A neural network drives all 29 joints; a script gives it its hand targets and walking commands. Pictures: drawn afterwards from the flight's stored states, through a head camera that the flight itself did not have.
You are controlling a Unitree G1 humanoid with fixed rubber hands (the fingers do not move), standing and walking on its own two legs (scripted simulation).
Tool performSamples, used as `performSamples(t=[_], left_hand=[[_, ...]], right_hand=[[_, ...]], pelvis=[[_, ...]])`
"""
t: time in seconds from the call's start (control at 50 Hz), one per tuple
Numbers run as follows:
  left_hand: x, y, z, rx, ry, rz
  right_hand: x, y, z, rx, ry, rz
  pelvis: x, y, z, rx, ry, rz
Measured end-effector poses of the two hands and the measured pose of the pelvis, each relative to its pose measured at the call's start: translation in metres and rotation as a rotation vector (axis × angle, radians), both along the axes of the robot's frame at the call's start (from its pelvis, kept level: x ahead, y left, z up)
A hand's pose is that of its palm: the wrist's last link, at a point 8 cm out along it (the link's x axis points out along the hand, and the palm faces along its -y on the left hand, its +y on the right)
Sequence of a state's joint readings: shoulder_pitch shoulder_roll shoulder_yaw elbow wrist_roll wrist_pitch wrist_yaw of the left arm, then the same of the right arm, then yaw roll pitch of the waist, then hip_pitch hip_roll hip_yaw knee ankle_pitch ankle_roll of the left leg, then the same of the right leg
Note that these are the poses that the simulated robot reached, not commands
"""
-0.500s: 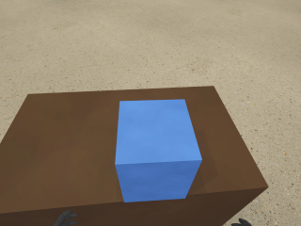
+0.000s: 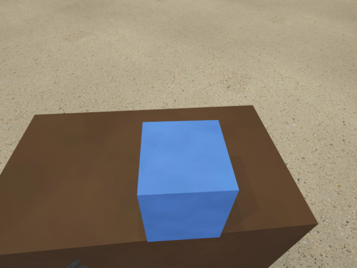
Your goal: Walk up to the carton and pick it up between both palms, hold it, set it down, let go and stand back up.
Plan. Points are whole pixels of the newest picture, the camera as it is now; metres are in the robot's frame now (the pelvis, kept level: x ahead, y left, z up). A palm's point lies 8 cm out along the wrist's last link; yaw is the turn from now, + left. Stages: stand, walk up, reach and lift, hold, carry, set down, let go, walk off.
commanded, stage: stand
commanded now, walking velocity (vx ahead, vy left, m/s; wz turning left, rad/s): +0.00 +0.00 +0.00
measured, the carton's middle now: (182, 181) +0.37 +0.01 -0.03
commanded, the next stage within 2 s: none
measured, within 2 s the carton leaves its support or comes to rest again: neither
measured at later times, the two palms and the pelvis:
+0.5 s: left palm out of the picture +0.10 +0.27 -0.11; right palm out of the picture +0.10 -0.27 -0.11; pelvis -0.01 +0.00 +0.00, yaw +0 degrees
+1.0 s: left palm out of the picture +0.08 +0.27 -0.11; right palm out of the picture +0.09 -0.27 -0.11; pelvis -0.02 +0.00 +0.00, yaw +0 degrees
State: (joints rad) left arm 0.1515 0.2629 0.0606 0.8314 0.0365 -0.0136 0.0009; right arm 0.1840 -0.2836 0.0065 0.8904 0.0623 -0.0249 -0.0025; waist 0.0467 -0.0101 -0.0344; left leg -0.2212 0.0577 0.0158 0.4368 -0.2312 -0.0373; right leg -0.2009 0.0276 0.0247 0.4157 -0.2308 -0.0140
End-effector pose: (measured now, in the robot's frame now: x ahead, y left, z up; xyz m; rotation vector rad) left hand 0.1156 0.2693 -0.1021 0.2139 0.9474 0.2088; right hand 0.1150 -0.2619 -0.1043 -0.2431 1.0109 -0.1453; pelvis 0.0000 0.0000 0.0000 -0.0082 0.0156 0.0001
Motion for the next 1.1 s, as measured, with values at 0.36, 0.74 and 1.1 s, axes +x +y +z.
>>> performSamples(t=[0.36,0.74,1.1], left_hand=[[-0.011,0.001,-0.003,-0.005,0.017,0.003],[-0.023,0.002,-0.006,-0.004,0.035,0.012],[-0.037,0.004,-0.009,-0.007,0.063,0.019]], right_hand=[[-0.009,-0.003,0.0,-0.006,0.004,-0.006],[-0.022,-0.007,-0.002,-0.014,0.024,-0.015],[-0.03,-0.007,-0.003,-0.014,0.028,-0.019]], pelvis=[[-0.005,0.0,0.0,0.0,-0.007,0.0],[-0.012,0.0,0.0,0.0,-0.017,-0.001],[-0.018,0.0,0.0,-0.001,-0.025,-0.001]])
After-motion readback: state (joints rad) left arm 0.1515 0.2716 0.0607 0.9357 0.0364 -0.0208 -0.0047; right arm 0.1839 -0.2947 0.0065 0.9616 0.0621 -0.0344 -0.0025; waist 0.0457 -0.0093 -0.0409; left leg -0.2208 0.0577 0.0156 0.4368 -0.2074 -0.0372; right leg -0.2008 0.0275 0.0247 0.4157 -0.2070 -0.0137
